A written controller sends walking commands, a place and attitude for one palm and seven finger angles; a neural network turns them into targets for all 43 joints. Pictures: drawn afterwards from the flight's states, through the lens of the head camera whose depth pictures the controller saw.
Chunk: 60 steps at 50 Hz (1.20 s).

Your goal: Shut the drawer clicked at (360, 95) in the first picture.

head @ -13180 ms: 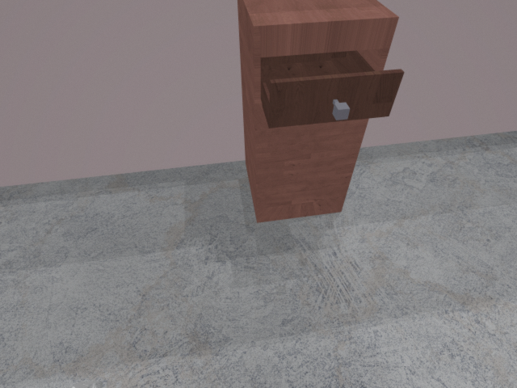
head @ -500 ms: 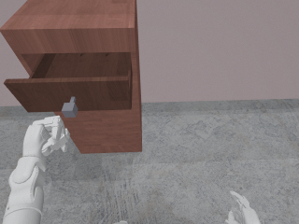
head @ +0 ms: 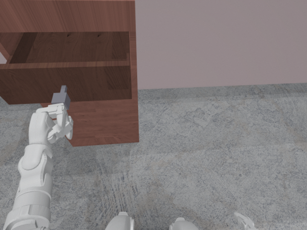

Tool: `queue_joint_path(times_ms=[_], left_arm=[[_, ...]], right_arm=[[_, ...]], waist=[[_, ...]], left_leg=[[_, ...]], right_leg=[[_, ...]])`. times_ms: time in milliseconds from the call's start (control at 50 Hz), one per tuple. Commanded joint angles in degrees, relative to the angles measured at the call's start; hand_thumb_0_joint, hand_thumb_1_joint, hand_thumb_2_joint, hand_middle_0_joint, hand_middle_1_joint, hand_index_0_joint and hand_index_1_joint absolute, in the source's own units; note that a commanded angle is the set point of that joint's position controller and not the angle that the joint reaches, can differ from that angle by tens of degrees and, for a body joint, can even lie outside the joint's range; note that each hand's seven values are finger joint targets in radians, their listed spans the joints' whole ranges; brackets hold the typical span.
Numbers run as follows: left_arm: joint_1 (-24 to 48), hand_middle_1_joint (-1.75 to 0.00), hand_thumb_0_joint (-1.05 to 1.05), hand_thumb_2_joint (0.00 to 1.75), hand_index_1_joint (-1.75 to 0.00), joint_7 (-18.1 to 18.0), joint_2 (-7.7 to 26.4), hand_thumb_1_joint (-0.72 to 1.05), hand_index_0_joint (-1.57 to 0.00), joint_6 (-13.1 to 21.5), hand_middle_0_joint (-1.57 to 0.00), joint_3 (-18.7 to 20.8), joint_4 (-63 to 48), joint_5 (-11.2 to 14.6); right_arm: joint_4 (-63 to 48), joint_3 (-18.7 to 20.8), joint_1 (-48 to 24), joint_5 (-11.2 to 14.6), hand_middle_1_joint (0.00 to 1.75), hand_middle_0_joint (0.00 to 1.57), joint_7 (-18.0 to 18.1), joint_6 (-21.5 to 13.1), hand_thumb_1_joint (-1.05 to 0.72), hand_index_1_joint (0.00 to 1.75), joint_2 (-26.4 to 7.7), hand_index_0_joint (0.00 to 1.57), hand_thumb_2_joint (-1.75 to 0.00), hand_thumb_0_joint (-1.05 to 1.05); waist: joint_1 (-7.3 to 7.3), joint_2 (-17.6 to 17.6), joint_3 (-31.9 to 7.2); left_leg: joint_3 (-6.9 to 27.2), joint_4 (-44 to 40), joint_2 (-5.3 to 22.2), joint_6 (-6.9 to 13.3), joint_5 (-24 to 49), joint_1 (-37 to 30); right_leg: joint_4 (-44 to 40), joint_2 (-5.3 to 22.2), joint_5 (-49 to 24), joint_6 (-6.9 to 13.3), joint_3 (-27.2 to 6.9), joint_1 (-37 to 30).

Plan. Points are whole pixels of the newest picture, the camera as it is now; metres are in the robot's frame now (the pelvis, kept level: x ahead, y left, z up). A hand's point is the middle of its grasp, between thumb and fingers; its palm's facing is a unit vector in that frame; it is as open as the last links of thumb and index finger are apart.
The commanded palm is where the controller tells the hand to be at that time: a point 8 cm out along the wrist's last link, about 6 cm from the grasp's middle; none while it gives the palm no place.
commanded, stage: bring the fist close to the handle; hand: left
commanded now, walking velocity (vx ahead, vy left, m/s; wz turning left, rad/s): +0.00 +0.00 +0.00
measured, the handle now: (62, 96) +0.46 +0.28 +0.04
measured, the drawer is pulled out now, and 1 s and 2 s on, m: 0.15 0.14 0.03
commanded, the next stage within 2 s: push the drawer shut in 0.56 s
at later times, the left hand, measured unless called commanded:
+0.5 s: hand (74, 123) +0.38 +0.22 +0.03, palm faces +0.13 -0.99 -0.02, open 3.3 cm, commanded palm +0.34 +0.27 +0.03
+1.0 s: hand (73, 119) +0.39 +0.23 +0.03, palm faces +0.12 -0.99 -0.02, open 3.0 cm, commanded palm +0.38 +0.27 +0.03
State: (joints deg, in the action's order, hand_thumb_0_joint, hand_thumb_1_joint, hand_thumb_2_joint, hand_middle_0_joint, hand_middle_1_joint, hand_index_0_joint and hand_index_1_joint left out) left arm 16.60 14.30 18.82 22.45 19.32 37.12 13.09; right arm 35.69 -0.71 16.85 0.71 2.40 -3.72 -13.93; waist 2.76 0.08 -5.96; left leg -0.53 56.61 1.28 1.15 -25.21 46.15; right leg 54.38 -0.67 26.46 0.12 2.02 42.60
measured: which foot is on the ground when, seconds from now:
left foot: down 0.00-1.00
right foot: down 0.00-1.00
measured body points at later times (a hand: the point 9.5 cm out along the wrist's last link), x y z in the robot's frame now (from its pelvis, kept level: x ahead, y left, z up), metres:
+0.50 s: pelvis -0.01 +0.00 -0.01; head +0.08 +0.02 +0.43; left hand +0.36 +0.28 +0.03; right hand +0.10 -0.26 -0.12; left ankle +0.02 +0.10 -0.68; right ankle +0.00 -0.12 -0.68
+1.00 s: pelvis -0.01 -0.01 -0.02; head +0.08 +0.01 +0.42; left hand +0.38 +0.28 +0.03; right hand +0.09 -0.27 -0.13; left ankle +0.02 +0.10 -0.68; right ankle +0.00 -0.12 -0.68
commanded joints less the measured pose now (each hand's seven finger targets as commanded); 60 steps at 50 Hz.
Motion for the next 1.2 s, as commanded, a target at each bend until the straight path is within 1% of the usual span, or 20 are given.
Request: queue_joint_path(times_ms=[0,20,40,80,120,180,220,240,280,340,440,520,640,700,780,840,920,940,980,1180], left_arm=[[17.65,-1.6,0.0,0.9,-1.6,-0.54,8.79,0.9,-1.4,4.94,-1.4,0.2,-10.95,0.21],[18.19,-1.6,0.0,0.9,-1.6,-0.99,10.18,0.9,-1.4,5.36,-1.4,1.23,-11.34,-0.15],[17.3,-1.6,0.0,0.9,-1.6,-1.21,8.41,0.9,-1.4,5.55,-1.4,0.11,-11.8,-0.13],[18.67,-1.6,0.0,0.9,-1.6,-1.98,8.61,0.9,-1.4,5.52,-1.4,-0.16,-9.86,-0.69],[21.63,-1.6,0.0,0.9,-1.6,-2.85,11.03,0.9,-1.4,5.86,-1.4,1.87,-7.29,-1.42],[21.14,-1.6,0.0,0.9,-1.6,-3.51,9.98,0.9,-1.4,6.84,-1.4,1.03,-10.94,-1.57],[22.87,-1.6,0.0,0.9,-1.6,-4.24,11.88,0.9,-1.4,7.21,-1.4,2.05,-12.23,-1.97],[21.05,-1.6,0.0,0.9,-1.6,-4.43,10.91,0.9,-1.4,7.11,-1.4,1.66,-12.35,-1.72],[18.47,-1.6,0.0,0.9,-1.6,-4.41,9.91,0.9,-1.4,6.27,-1.4,1.1,-11.35,-1.4],[17.56,-1.6,0.0,0.9,-1.6,-4.22,10.83,0.9,-1.4,5.09,-1.4,1.98,-9.23,-1.18],[18.07,-1.6,0.0,0.9,-1.6,-3.0,11.87,0.9,-1.4,5.32,-1.4,2.74,-10.18,-0.61],[20.81,-1.6,0.0,0.9,-1.6,-2.04,10.97,0.9,-1.4,6.13,-1.4,1.22,-9.6,-0.41],[19.56,-1.6,0.0,0.9,-1.6,-1.09,13.63,0.9,-1.4,5.98,-1.4,3.62,-7.95,0.11],[24.31,-1.6,0.0,0.9,-1.6,-1.23,15.2,0.9,-1.4,6.36,-1.4,4.18,-7.34,-0.17],[27.92,-1.6,0.0,0.9,-1.6,-1.1,14.21,0.9,-1.4,6.63,-1.4,2.76,-4.68,-0.74],[31.23,-1.6,0.0,0.9,-1.6,-0.6,15.82,0.9,-1.4,6.3,-1.4,3.68,-1.13,-0.97],[37.19,-1.6,0.0,0.9,-1.6,-0.08,17.3,0.9,-1.4,6.77,-1.4,4.19,0.16,-1.13],[37.93,-1.6,0.0,0.9,-1.6,0.1,15.86,0.9,-1.4,6.85,-1.4,2.8,0.88,-1.18],[41.58,-1.6,0.0,0.9,-1.6,-0.13,17.53,0.9,-1.4,7.0,-1.4,3.81,2.72,-1.24],[52.1,-1.6,0.0,0.9,-1.6,-0.79,18.48,0.9,-1.4,7.78,-1.4,1.47,9.04,-3.29]], right_arm=[[-5.94,3.78,2.01,-0.23,0.3,0.2,0.46,-1.91,-0.9,0.3,-9.43,0.2,-0.9,0.0],[-5.83,3.95,2.03,-0.24,0.3,0.2,0.35,-1.73,-0.9,0.3,-9.67,0.2,-0.9,0.0],[-6.22,4.07,2.08,-0.36,0.3,0.2,0.15,-1.64,-0.9,0.3,-9.58,0.2,-0.9,0.0],[-5.85,3.9,1.99,-0.36,0.3,0.2,-0.01,-1.2,-0.9,0.3,-9.61,0.2,-0.9,0.0],[-5.42,3.88,2.22,-0.47,0.3,0.2,0.06,-0.58,-0.9,0.3,-9.92,0.2,-0.9,0.0],[-6.69,3.86,1.65,-0.58,0.3,0.2,-0.23,-0.13,-0.9,0.3,-9.55,0.2,-0.9,0.0],[-6.44,4.03,2.02,-0.61,0.3,0.2,-0.11,0.23,-0.9,0.3,-9.76,0.2,-0.9,0.0],[-6.61,3.99,2.15,-0.59,0.3,0.2,-0.15,0.37,-0.9,0.3,-9.55,0.2,-0.9,0.0],[-6.74,3.88,2.01,-0.35,0.3,0.2,-0.34,0.6,-0.9,0.3,-9.39,0.2,-0.9,0.0],[-7.01,3.71,1.87,-0.1,0.3,0.2,-0.1,1.34,-0.9,0.3,-9.46,0.2,-0.9,0.0],[-7.27,3.57,1.83,0.12,0.3,0.2,0.28,1.62,-0.9,0.3,-9.23,0.2,-0.9,0.0],[-6.48,3.61,1.88,0.26,0.3,0.2,0.45,1.39,-0.9,0.3,-9.32,0.2,-0.9,0.0],[-6.72,3.53,1.41,0.42,0.3,0.2,0.86,1.35,-0.9,0.3,-9.38,0.2,-0.9,0.0],[-5.97,3.35,1.64,0.31,0.3,0.2,1.16,1.37,-0.9,0.3,-9.41,0.2,-0.9,0.0],[-4.99,3.37,2.3,0.21,0.3,0.2,1.22,1.23,-0.9,0.3,-9.45,0.2,-0.9,0.0],[-4.64,3.24,2.77,0.18,0.3,0.2,1.29,1.59,-0.9,0.3,-9.75,0.2,-0.9,0.0],[-3.83,3.19,3.32,0.25,0.3,0.2,1.6,1.78,-0.9,0.3,-9.8,0.2,-0.9,0.0],[-3.65,3.15,3.38,0.27,0.3,0.2,1.64,1.79,-0.9,0.3,-9.65,0.2,-0.9,0.0],[-2.8,3.08,3.83,0.11,0.3,0.2,1.79,1.79,-0.9,0.3,-9.94,0.2,-0.9,0.0],[-1.48,2.58,5.34,-0.11,0.3,0.2,1.87,1.96,-0.9,0.3,-10.43,0.2,-0.9,0.0]], waist=[[0.31,5.26,-19.73],[-0.03,5.29,-20.84],[-0.15,4.87,-22.29],[0.4,5.4,-20.54],[0.66,3.27,-19.64],[-0.45,7.68,-23.82],[-0.01,6.58,-26.04],[-0.27,6.07,-26.29],[-0.38,5.94,-24.54],[0.06,2.33,-21.92],[-0.13,4.53,-21.58],[1.29,4.4,-20.38],[0.16,4.13,-20.58],[1.03,4.57,-20.46],[1.86,5.87,-21.81],[2.37,3.1,-21.37],[2.99,5.0,-22.85],[3.35,5.95,-22.54],[4.05,4.3,-22.29],[6.13,6.79,-23.27]], left_leg=[[3.72,-5.45,0.47,-0.76,19.71,-16.67],[4.11,-5.41,0.78,-1.11,19.84,-16.87],[4.07,-4.99,0.63,-1.1,20.91,-17.38],[4.05,-4.43,0.64,-1.16,18.71,-15.47],[4.1,-3.7,0.57,-0.93,16.84,-12.74],[4.08,-3.63,0.54,-1.37,18.41,-15.92],[4.25,-3.24,0.86,-1.33,19.13,-16.67],[4.22,-3.3,0.79,-1.28,20.37,-17.02],[3.67,-3.53,0.64,-1.23,19.68,-15.69],[2.84,-3.87,0.27,-0.47,16.21,-11.53],[2.39,-4.1,0.04,-0.32,15.3,-11.23],[2.53,-3.45,0.18,-0.21,14.19,-11.18],[1.87,-3.51,-0.34,0.12,11.85,-8.81],[2.14,-2.85,-0.34,0.29,11.71,-8.07],[2.4,-2.06,-0.15,0.04,12.98,-9.87],[2.5,-1.65,-0.22,0.38,11.39,-7.41],[3.01,-1.17,-0.03,0.33,11.28,-8.87],[3.16,-1.16,-0.05,0.26,11.36,-9.5],[3.4,-0.6,0.05,0.46,10.07,-8.33],[4.54,-0.06,0.01,0.56,5.46,-8.24]], right_leg=[[-3.48,-1.39,-15.34,1.54,1.01,-0.44],[-2.88,-1.32,-14.81,1.54,1.12,0.32],[-2.42,-1.28,-15.31,1.49,1.23,0.17],[-2.1,-1.23,-13.8,1.45,1.21,2.07],[-1.37,-1.26,-12.93,1.44,1.1,2.85],[-0.81,-1.23,-12.85,1.73,1.09,2.81],[-0.55,-1.41,-13.36,1.61,0.94,2.41],[-0.74,-1.52,-14.37,1.59,0.97,1.53],[-1.26,-1.57,-14.62,1.5,1.04,0.72],[-2.14,-1.63,-14.45,1.16,0.52,-1.2],[-2.65,-1.58,-14.44,1.36,0.12,-2.07],[-2.76,-1.55,-13.57,1.25,-0.02,-0.09],[-3.42,-1.26,-12.73,1.16,-0.92,-2.52],[-2.97,-1.32,-12.64,1.17,-1.1,-2.09],[-2.53,-1.23,-13.19,1.06,-1.02,0.05],[-2.53,-1.13,-12.56,0.8,-1.27,-0.52],[-2.27,-1.16,-11.46,0.94,-1.28,1.45],[-2.4,-1.17,-11.21,1.0,-1.18,2.39],[-2.43,-1.14,-10.05,0.81,-1.25,2.99],[-2.16,-1.35,-4.98,0.98,-1.21,7.83]])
